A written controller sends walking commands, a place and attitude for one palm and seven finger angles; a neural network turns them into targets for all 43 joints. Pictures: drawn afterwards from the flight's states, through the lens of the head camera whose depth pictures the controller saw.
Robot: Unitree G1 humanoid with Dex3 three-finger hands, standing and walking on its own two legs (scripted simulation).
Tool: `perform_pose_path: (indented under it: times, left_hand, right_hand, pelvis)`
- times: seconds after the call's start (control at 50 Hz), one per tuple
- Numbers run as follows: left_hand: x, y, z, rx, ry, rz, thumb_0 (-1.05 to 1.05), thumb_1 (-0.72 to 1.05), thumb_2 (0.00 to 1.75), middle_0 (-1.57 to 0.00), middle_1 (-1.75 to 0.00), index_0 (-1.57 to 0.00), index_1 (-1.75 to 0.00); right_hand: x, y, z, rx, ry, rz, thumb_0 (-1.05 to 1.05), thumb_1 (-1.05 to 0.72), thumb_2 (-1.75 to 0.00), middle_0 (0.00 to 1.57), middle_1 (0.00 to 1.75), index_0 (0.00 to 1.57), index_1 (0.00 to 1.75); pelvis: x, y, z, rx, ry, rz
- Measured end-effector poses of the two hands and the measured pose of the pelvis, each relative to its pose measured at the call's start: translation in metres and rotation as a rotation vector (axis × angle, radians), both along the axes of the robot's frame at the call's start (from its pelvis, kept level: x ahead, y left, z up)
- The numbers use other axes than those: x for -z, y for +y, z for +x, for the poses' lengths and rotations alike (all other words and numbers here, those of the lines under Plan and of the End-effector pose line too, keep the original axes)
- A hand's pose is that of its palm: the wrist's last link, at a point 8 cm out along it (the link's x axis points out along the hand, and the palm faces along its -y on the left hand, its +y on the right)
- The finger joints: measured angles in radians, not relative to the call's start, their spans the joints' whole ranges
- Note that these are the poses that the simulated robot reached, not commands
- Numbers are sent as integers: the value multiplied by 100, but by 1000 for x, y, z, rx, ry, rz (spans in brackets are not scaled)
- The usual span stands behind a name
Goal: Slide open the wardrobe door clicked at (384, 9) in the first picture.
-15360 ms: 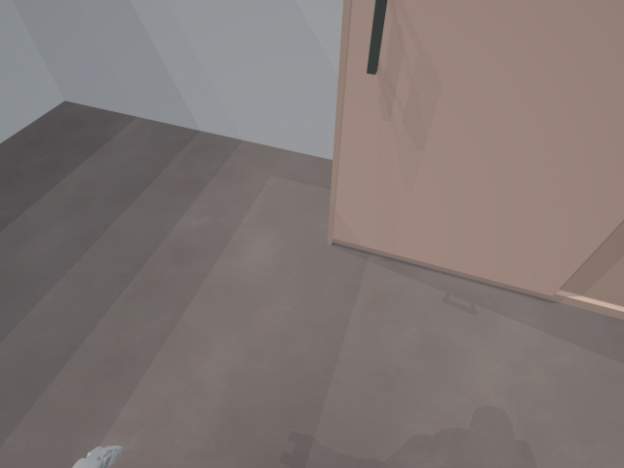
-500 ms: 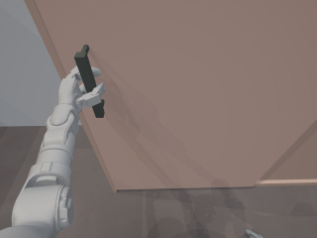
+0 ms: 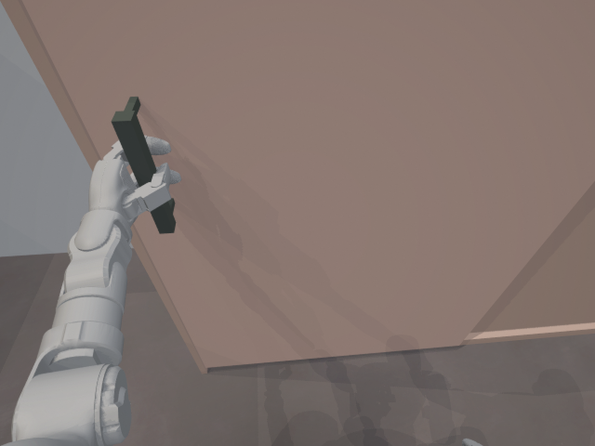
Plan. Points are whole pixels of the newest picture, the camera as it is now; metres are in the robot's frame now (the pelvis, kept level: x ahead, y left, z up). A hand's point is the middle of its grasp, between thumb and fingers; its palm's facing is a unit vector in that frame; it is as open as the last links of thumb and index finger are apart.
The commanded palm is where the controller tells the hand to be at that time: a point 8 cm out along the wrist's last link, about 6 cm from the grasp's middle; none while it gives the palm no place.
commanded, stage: grip the handle and tug to test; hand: left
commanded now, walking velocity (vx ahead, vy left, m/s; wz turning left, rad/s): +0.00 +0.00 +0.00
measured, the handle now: (151, 170) +0.46 +0.22 +0.14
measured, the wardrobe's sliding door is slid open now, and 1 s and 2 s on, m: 0.00 0.00 0.02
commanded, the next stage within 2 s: tug the door sideways, standing still in 0.28 s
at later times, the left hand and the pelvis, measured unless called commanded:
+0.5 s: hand (161, 189) +0.42 +0.19 +0.15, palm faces +0.09 -1.00 +0.02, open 5.6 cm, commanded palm +0.39 +0.22 +0.14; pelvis +0.05 +0.01 +0.01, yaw -1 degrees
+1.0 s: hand (166, 187) +0.42 +0.18 +0.15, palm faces +0.18 -0.98 -0.03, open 5.7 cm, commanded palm +0.39 +0.17 +0.14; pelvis +0.01 +0.01 +0.00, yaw +4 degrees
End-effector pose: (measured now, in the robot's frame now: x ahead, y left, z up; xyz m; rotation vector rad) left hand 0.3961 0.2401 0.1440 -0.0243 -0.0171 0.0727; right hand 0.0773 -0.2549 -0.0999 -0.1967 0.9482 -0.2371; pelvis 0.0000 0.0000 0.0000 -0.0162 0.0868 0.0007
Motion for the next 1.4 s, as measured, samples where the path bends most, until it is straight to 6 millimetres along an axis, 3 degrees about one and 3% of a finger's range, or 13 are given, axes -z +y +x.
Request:
perform_pose_path:
  times: [0.2,0.46,0.58,0.68,0.82,1.18,1.3,1.4]
  left_hand:
    - [0,-2,-2,-18,-4,3,2,76,80,-36,-140,-38,-140]
    - [-1,-1,-6,-6,6,8,2,76,78,-32,-140,-34,-140]
    - [-2,-3,-5,-46,24,11,2,74,83,-36,-140,-39,-140]
    - [-4,-4,-5,-74,43,19,2,73,84,-36,-140,-40,-140]
    - [-4,-6,-6,-92,47,34,2,75,83,-35,-140,-36,-140]
    - [-4,-6,-6,-91,18,117,0,75,80,-36,-140,-28,-140]
    - [-5,-7,-7,-151,15,182,-2,71,82,-41,-140,-30,-140]
    - [-6,-12,-9,-233,38,189,-2,71,81,-44,-140,-30,-140]
  right_hand:
    - [-7,3,21,13,-52,20,1,-90,-89,20,30,20,30]
    - [-19,12,80,-26,-117,31,1,-90,-89,20,30,20,30]
    - [-12,21,104,-118,-77,10,1,-90,-89,20,30,20,30]
    - [-9,30,113,-161,-78,24,1,-90,-89,20,30,20,30]
    - [-5,40,104,-189,-88,52,1,-90,-89,20,30,20,30]
    - [10,29,32,-151,16,36,1,-90,-89,20,30,20,30]
    - [15,18,27,-63,11,17,1,-90,-89,20,30,20,30]
    - [29,6,35,-78,51,39,1,-90,-89,20,30,20,30]
  pelvis:
    - [-3,3,14,23,-3,6]
    - [-8,6,44,32,-9,5]
    - [-6,6,43,-20,-6,3]
    - [-6,6,39,-48,-5,3]
    - [-3,5,28,-61,-12,4]
    - [1,9,1,-54,-33,-1]
    - [3,0,-3,-7,-77,11]
    - [7,-18,6,-36,-116,0]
